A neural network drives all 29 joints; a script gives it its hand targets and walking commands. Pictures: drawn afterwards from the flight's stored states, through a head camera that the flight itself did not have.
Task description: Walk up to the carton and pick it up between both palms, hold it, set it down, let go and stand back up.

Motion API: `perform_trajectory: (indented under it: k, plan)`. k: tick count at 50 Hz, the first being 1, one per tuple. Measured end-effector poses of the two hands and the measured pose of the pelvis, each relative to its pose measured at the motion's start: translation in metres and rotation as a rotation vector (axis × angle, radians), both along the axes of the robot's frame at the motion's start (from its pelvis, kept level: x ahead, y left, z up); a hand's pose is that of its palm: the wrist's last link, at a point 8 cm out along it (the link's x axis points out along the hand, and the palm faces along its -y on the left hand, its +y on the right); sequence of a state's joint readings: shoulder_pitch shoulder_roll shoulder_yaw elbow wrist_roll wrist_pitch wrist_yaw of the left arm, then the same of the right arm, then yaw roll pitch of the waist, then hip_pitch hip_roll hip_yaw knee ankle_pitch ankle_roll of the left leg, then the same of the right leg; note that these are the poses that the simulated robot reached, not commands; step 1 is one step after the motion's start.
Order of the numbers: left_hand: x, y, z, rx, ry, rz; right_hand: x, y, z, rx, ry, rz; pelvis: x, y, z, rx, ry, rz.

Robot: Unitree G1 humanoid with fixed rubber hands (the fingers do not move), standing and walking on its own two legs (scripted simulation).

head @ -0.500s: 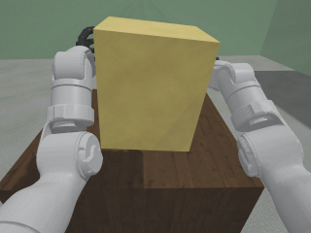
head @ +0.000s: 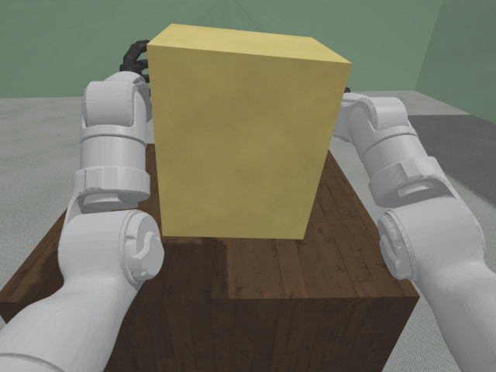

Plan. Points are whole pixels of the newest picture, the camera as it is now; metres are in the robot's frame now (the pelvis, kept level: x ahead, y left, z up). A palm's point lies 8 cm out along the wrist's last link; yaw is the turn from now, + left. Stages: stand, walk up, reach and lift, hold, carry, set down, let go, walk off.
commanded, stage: hold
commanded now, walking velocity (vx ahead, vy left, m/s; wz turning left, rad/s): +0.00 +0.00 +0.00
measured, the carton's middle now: (239, 134) +0.34 +0.00 +0.30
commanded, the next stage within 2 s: none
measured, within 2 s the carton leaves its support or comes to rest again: neither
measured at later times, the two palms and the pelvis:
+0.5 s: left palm (134, 91) +0.37 +0.14 +0.36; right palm (333, 116) +0.36 -0.15 +0.32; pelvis +0.01 +0.00 +0.00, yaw +0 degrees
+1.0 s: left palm (134, 91) +0.37 +0.14 +0.36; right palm (335, 111) +0.36 -0.15 +0.33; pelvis +0.00 +0.00 +0.00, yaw +0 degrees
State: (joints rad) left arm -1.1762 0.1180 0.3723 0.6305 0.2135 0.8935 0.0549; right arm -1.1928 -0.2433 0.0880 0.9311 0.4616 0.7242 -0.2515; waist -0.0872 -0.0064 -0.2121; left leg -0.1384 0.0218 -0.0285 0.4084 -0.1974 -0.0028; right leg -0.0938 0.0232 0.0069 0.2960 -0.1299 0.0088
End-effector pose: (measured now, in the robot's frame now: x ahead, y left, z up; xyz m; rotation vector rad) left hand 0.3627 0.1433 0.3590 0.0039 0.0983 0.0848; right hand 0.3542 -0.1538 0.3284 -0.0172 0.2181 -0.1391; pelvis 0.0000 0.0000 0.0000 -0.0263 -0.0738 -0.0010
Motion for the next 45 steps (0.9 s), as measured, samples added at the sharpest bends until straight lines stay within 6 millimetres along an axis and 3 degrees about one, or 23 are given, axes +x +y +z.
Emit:
perform_trajectory:
  k: [17,45]
  plan:
    - [0.01,0.0,-0.004,0.001,0.011,-0.001,0.009,0.0,-0.007,-0.012,0.012,0.003,0.006,0.0,0.0,0.0,0.008,0.0]
    - [0.002,0.001,-0.001,0.0,0.003,0.001,0.002,0.001,-0.001,-0.003,0.005,0.001,0.001,0.0,0.0,-0.001,0.002,0.001]
